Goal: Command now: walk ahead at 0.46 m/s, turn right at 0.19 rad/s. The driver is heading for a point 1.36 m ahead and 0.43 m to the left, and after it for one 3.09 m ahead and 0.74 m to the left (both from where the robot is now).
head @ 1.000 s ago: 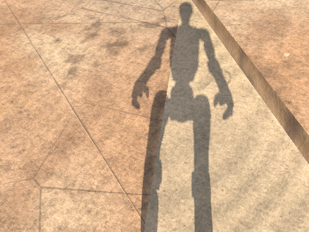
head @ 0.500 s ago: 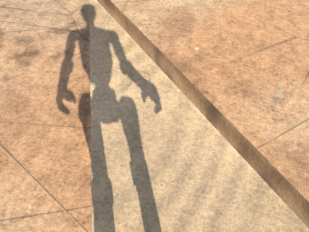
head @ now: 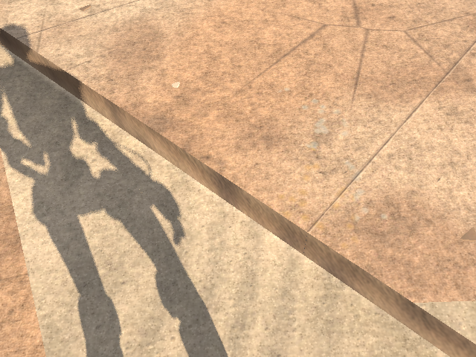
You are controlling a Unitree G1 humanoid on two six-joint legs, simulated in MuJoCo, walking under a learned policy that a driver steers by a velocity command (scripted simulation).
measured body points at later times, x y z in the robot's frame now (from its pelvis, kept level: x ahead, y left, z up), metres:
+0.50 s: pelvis +0.29 +0.01 -0.01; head +0.33 +0.02 +0.44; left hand +0.26 +0.27 -0.15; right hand +0.46 -0.24 -0.11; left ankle +0.39 +0.07 -0.73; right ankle +0.07 -0.08 -0.66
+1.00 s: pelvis +0.56 -0.02 +0.00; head +0.58 -0.03 +0.45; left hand +0.69 +0.24 -0.10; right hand +0.59 -0.29 -0.14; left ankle +0.42 +0.07 -0.67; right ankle +0.63 -0.11 -0.73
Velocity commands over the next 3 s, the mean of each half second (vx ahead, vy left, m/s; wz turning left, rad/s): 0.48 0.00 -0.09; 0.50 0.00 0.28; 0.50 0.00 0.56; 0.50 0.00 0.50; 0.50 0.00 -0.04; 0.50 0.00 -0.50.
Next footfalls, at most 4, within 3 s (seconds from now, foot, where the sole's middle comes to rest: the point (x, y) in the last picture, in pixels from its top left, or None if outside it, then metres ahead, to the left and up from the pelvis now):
0.44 left None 0.43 0.08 -0.76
0.94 right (280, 282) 0.67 -0.11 -0.76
1.46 left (176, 229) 0.88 0.20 -0.76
2.02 right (142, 114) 1.29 0.32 -0.63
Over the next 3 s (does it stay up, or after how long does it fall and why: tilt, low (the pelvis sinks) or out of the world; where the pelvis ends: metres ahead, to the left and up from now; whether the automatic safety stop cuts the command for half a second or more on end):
stays up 1.49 0.64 0.02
